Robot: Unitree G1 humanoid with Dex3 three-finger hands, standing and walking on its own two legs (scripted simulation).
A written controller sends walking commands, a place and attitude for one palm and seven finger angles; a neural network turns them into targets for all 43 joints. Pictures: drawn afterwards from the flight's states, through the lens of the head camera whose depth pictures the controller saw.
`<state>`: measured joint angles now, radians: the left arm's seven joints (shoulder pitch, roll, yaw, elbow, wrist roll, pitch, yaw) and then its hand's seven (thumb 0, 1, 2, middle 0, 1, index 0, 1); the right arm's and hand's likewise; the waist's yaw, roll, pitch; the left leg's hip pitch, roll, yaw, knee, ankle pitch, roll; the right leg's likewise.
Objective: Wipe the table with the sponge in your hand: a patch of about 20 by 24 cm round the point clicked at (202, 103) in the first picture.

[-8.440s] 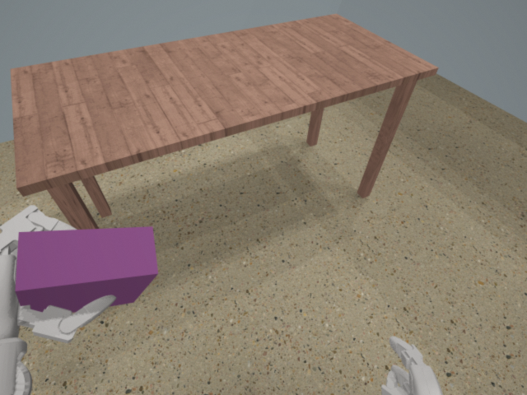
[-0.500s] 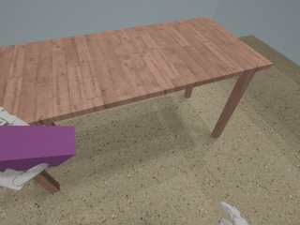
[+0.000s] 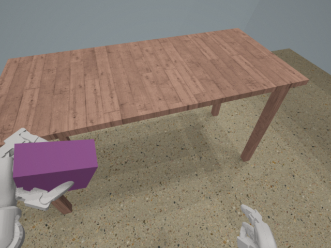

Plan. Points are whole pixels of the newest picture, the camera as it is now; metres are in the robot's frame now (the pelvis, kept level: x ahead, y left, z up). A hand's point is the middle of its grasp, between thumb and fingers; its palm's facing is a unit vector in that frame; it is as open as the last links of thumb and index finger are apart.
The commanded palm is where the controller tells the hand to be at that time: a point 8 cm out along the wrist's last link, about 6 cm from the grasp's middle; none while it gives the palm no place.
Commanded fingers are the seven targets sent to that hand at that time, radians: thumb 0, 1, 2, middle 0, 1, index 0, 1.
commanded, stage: look again from close up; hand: left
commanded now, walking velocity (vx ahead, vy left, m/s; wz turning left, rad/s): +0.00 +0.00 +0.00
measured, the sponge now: (68, 168) +0.23 +0.22 +0.13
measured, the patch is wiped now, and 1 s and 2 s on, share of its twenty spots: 0.00 0.00 0.00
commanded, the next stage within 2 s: shuffle to correct the standing spot in 0.06 s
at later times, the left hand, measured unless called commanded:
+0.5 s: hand (66, 145) +0.28 +0.24 +0.14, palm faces +0.41 -0.84 -0.36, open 9.8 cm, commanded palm +0.22 +0.27 +0.17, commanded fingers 0.00 0.10 1.30 -1.20 -1.60 -1.20 -1.60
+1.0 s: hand (106, 90) +0.45 +0.20 +0.15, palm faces +0.35 -0.82 -0.46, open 9.8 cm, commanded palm +0.37 +0.24 +0.17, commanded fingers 0.00 0.10 1.30 -1.20 -1.60 -1.20 -1.60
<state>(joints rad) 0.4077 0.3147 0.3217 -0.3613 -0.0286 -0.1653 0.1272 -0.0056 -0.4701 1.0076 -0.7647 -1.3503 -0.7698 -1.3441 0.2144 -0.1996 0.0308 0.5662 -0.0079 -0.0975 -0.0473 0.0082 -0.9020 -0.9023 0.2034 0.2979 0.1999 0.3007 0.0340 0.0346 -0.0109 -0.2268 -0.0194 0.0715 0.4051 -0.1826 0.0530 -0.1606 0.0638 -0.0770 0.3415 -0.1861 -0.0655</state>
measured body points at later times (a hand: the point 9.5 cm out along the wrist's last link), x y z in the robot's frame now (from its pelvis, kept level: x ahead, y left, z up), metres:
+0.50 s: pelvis +0.05 -0.01 -0.02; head +0.05 -0.01 +0.43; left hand +0.25 +0.28 +0.16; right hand +0.21 -0.24 -0.10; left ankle +0.02 +0.08 -0.74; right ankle +0.00 -0.08 -0.74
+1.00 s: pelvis +0.19 -0.03 -0.04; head +0.24 -0.04 +0.41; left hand +0.43 +0.24 +0.18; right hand +0.38 -0.26 -0.12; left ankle +0.30 +0.08 -0.74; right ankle +0.10 -0.11 -0.64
